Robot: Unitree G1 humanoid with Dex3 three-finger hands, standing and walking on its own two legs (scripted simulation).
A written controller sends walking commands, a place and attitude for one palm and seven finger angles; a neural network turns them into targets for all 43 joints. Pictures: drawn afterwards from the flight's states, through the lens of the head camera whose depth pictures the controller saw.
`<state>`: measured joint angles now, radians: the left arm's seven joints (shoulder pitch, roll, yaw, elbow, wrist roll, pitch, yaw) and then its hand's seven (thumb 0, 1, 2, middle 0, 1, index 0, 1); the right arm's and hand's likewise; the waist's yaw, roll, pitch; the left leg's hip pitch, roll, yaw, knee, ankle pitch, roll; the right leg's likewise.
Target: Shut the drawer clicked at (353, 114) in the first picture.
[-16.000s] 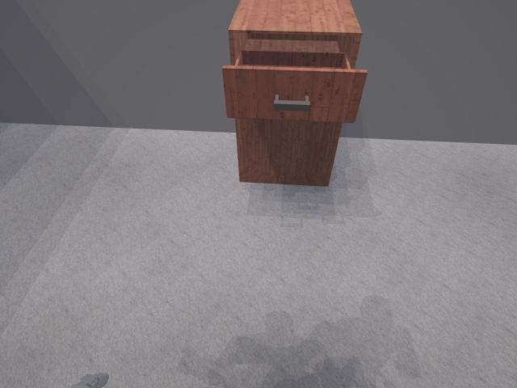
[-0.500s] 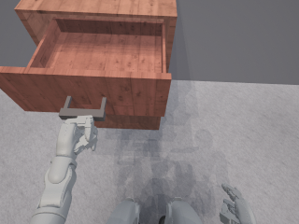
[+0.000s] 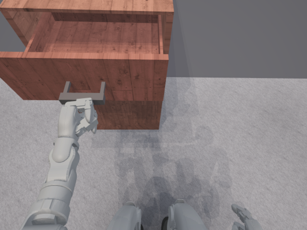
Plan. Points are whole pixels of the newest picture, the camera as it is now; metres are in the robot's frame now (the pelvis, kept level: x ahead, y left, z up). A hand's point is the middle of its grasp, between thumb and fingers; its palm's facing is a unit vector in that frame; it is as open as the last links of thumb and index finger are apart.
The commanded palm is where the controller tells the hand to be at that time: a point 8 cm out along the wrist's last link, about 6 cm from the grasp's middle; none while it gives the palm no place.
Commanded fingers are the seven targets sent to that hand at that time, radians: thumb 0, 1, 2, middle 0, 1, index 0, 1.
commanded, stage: push the drawer shut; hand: left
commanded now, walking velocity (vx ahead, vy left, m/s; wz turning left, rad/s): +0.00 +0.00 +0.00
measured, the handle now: (84, 92) +0.47 +0.20 +0.04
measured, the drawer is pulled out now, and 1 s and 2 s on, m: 0.19 0.06 0.00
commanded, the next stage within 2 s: pull the fist back off the drawer in 1.88 s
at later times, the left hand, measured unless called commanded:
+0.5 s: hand (99, 100) +0.44 +0.16 +0.03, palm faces +0.04 -1.00 -0.05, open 3.2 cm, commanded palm +0.44 +0.20 +0.04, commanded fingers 0.00 0.90 0.90 -1.40 -1.60 -1.40 -1.60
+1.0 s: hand (101, 80) +0.51 +0.16 +0.03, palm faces +0.03 -1.00 -0.04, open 3.2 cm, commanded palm +0.50 +0.21 +0.04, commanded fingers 0.00 0.90 0.90 -1.40 -1.60 -1.40 -1.60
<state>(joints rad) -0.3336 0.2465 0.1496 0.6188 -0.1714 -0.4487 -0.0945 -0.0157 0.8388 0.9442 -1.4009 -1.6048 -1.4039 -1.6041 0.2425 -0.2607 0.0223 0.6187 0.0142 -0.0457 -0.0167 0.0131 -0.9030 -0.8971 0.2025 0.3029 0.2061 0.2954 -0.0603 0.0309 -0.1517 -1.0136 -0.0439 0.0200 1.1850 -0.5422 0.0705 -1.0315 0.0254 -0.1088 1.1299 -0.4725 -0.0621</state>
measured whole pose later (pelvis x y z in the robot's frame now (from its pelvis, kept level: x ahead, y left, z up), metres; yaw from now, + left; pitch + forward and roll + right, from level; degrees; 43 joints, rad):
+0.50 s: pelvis +0.00 +0.00 +0.00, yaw +0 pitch +23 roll -2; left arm -0.61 0.29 0.23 0.93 -0.13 -0.53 -0.08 0.01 0.87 0.96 -1.40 -1.60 -1.40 -1.60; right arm 0.28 -0.26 0.02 0.65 0.00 0.01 0.00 0.01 -0.90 -0.90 0.20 0.30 0.21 0.30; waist -0.10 0.03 -0.14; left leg -1.05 -0.04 0.03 1.19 -0.54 0.07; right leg -1.07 0.03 -0.10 1.13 -0.46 -0.06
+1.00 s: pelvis +0.00 +0.00 -0.01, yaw -2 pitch +27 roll -3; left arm -0.87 0.46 0.36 1.19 -0.08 -0.52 -0.14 0.02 0.84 0.94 -1.40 -1.60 -1.40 -1.60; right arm 0.33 -0.27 0.04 0.64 -0.02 0.05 0.01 0.01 -0.90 -0.90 0.20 0.30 0.21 0.30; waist -0.18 0.03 -0.13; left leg -1.14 -0.02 0.02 1.22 -0.54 0.07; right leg -1.16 0.05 -0.11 1.14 -0.45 -0.07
